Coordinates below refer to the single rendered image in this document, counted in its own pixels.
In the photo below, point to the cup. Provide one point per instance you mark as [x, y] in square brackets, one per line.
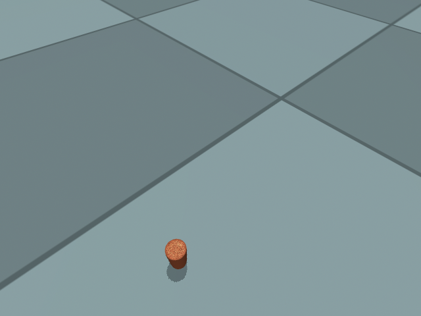
[176, 252]

